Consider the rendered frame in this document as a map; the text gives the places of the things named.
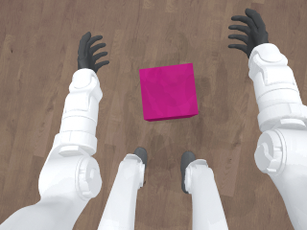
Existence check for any right robot hand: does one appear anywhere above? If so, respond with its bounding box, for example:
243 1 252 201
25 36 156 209
227 8 269 59

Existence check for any carton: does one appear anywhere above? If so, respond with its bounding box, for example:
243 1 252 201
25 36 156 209
139 63 199 122

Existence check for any robot right foot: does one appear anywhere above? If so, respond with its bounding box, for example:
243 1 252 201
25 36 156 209
180 151 196 195

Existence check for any robot right thigh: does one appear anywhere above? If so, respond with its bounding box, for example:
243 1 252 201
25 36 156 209
185 164 228 230

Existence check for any robot left upper arm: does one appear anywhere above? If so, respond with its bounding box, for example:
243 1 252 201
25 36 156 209
0 154 103 230

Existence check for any left robot forearm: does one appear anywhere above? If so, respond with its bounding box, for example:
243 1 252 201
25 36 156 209
38 68 103 194

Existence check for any robot right upper arm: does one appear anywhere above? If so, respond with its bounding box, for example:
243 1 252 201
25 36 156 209
254 128 307 230

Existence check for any right robot forearm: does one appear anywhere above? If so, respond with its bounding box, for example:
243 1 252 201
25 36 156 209
248 43 307 132

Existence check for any left robot hand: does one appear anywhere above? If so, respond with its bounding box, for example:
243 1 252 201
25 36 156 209
77 32 109 75

